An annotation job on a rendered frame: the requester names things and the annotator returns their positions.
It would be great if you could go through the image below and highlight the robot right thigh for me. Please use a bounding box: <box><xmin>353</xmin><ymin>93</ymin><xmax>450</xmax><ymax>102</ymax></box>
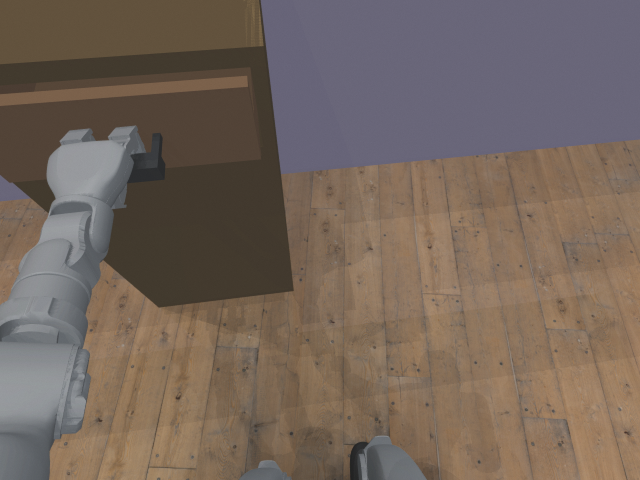
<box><xmin>358</xmin><ymin>444</ymin><xmax>427</xmax><ymax>480</ymax></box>

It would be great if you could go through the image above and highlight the drawer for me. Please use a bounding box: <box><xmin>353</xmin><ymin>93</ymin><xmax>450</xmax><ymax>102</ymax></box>
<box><xmin>0</xmin><ymin>67</ymin><xmax>261</xmax><ymax>183</ymax></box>

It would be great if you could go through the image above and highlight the handle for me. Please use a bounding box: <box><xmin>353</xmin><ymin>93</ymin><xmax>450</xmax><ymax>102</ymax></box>
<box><xmin>127</xmin><ymin>133</ymin><xmax>165</xmax><ymax>183</ymax></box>

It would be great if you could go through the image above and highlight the robot left hand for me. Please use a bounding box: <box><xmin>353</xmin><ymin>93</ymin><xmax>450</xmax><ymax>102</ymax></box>
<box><xmin>47</xmin><ymin>126</ymin><xmax>146</xmax><ymax>209</ymax></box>

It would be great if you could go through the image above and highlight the robot right shin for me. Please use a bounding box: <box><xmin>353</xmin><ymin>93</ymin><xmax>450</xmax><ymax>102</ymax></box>
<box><xmin>364</xmin><ymin>436</ymin><xmax>392</xmax><ymax>450</ymax></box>

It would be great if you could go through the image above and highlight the robot left upper arm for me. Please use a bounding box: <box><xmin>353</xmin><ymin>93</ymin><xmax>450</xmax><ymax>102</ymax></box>
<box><xmin>0</xmin><ymin>342</ymin><xmax>91</xmax><ymax>480</ymax></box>

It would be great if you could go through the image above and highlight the cabinet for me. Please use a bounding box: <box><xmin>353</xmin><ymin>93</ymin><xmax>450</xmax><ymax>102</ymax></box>
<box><xmin>0</xmin><ymin>0</ymin><xmax>294</xmax><ymax>307</ymax></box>

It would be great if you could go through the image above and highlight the robot left forearm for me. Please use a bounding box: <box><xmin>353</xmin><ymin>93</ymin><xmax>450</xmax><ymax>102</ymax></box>
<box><xmin>0</xmin><ymin>195</ymin><xmax>114</xmax><ymax>349</ymax></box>

